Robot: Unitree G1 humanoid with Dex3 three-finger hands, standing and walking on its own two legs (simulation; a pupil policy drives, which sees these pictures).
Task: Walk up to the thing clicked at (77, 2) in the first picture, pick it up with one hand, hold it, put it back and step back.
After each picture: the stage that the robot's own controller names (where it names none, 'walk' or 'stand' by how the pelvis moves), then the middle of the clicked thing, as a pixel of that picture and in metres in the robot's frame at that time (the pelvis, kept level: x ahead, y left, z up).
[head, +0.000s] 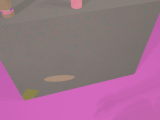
stand; out of the picture +0.93 +0.05 +0.06
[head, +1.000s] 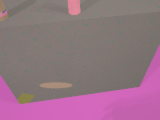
rise first; (73, 2) +0.84 +0.09 +0.08
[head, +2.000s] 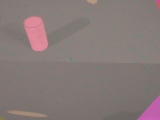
walk; (36, 34) +0.51 +0.23 +0.08
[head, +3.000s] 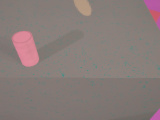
stand; (26, 49) +0.46 +0.23 +0.09
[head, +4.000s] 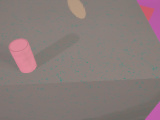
stand; (23, 56) +0.45 +0.23 +0.06
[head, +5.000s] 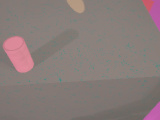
walk; (19, 55) +0.43 +0.24 +0.07
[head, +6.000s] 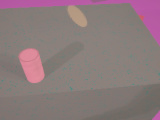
stand; (32, 66) +0.42 +0.20 +0.06
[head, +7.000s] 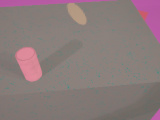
stand; (29, 64) +0.42 +0.21 +0.05
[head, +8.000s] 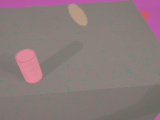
stand; (29, 66) +0.42 +0.21 +0.05
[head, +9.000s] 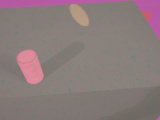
stand; (31, 67) +0.41 +0.21 +0.05
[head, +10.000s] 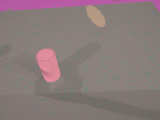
rise first; (49, 65) +0.42 +0.17 +0.06
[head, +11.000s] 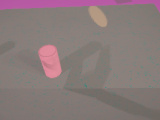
go down; (50, 61) +0.44 +0.17 +0.06
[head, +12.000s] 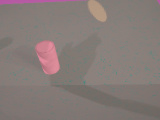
go down; (48, 58) +0.45 +0.17 +0.07
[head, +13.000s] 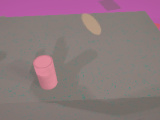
go down; (46, 72) +0.41 +0.16 +0.06
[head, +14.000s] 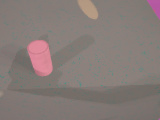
close in; (41, 58) +0.43 +0.16 +0.07
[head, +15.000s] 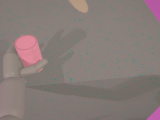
close; (30, 55) +0.43 +0.17 +0.09
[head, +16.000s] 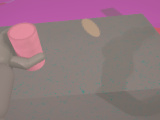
lift; (28, 48) +0.33 +0.16 +0.25
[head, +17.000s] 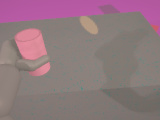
hold; (34, 53) +0.34 +0.15 +0.22
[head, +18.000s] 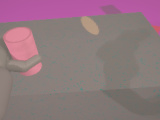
hold; (24, 52) +0.33 +0.17 +0.24
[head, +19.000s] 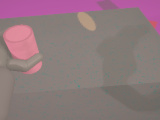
crouch; (24, 50) +0.33 +0.17 +0.23
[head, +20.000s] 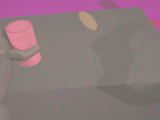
crouch; (24, 44) +0.37 +0.18 +0.23
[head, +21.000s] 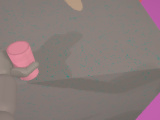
lower; (23, 61) +0.41 +0.19 +0.08
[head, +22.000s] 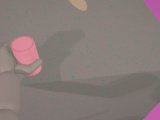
lower; (27, 56) +0.42 +0.17 +0.10
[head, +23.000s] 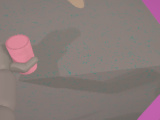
lower; (22, 55) +0.43 +0.18 +0.10
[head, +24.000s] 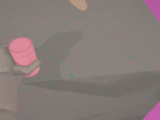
lower; (25, 58) +0.42 +0.18 +0.10
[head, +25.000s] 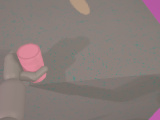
loosen; (32, 64) +0.40 +0.17 +0.09
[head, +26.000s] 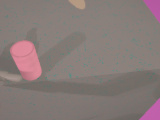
withdraw; (27, 61) +0.40 +0.17 +0.09
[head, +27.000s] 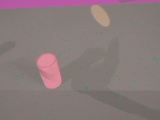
sink last; (49, 71) +0.38 +0.17 +0.07
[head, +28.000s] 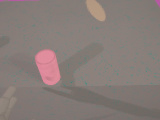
stand; (48, 68) +0.39 +0.16 +0.06
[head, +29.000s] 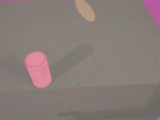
stand; (39, 70) +0.38 +0.17 +0.06
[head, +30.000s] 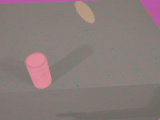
stand; (39, 71) +0.38 +0.17 +0.06
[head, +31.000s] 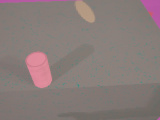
stand; (39, 70) +0.39 +0.17 +0.06
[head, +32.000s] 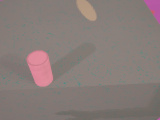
stand; (41, 69) +0.39 +0.17 +0.06
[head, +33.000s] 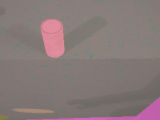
walk; (53, 39) +0.46 +0.12 +0.08
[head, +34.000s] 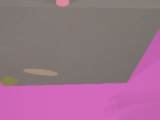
walk; out of the picture +0.79 +0.10 +0.08
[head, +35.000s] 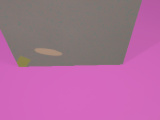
stand; out of the picture +1.13 +0.17 +0.08
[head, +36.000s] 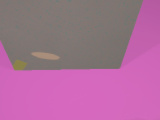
stand; out of the picture +1.10 +0.15 +0.06
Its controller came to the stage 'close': yes
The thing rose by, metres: 0.22
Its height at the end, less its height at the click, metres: +0.00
